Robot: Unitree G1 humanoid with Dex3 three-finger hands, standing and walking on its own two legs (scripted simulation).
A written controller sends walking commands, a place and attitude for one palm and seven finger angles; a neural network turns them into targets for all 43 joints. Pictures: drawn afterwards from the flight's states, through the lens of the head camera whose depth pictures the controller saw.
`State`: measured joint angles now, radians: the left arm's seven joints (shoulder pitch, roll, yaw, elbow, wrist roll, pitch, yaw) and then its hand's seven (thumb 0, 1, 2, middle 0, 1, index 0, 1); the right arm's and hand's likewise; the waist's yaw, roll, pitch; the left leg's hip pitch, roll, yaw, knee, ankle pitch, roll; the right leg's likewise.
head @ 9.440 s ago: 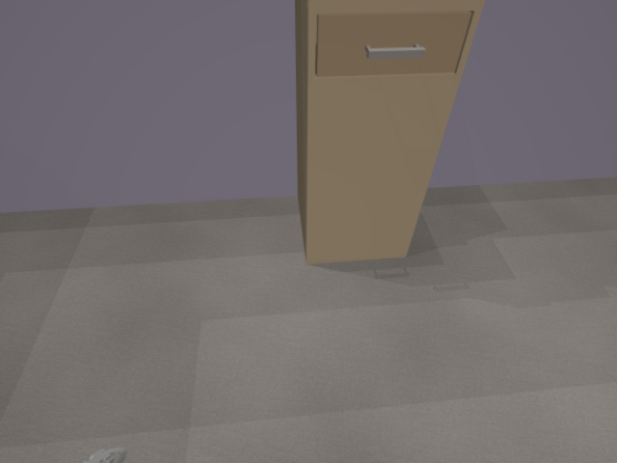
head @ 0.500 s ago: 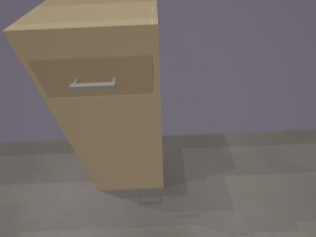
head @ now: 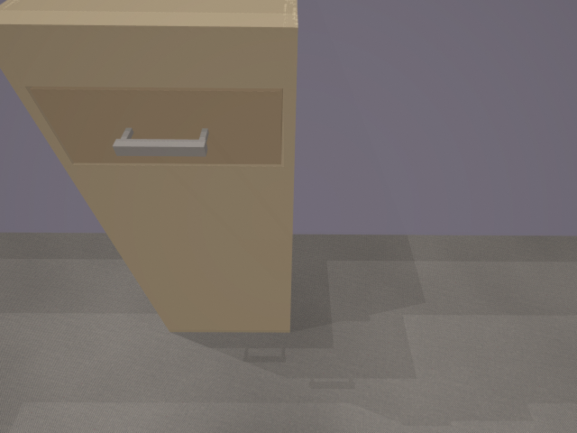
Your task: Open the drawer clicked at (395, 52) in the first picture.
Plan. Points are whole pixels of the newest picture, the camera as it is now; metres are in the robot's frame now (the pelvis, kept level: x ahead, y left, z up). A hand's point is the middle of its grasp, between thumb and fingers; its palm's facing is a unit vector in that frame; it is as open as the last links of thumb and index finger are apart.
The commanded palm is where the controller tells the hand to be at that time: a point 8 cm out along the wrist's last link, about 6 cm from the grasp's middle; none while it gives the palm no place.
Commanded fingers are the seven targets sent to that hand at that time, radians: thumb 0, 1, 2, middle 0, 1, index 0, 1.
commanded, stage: come to a stop and stand still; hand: left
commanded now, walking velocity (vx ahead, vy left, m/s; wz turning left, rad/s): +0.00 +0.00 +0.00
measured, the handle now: (163, 140) +0.53 +0.24 +0.11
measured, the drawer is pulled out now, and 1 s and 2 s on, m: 0.00 0.00 0.00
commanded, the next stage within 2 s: look again from close up in 0.42 s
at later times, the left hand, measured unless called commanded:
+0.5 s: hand out of the picture +0.02 +0.18 -0.17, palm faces +0.04 -0.98 -0.21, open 7.3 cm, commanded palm none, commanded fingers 0.00 0.90 0.90 -0.20 -0.30 -0.20 -0.30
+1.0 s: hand out of the picture +0.00 +0.23 -0.18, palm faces -0.04 -0.97 -0.23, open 7.3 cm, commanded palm none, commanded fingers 0.00 0.90 0.90 -0.20 -0.30 -0.20 -0.30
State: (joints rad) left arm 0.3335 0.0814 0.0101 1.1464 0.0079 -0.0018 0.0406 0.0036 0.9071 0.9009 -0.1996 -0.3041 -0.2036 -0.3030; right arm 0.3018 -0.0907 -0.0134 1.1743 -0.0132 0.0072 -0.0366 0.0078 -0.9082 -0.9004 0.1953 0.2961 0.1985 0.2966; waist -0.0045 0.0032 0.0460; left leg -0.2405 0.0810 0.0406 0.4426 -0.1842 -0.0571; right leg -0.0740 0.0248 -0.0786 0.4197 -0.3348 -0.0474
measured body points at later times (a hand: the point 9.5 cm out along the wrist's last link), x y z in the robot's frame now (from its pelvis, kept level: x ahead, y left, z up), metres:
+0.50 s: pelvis +0.02 +0.01 +0.00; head +0.03 +0.00 +0.45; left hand +0.02 +0.23 -0.16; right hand +0.03 -0.22 -0.16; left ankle +0.03 +0.16 -0.74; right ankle -0.07 -0.08 -0.74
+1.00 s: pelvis -0.02 +0.05 -0.01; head -0.01 +0.05 +0.44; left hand +0.01 +0.29 -0.16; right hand +0.01 -0.19 -0.16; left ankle +0.03 +0.13 -0.74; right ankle -0.07 -0.08 -0.74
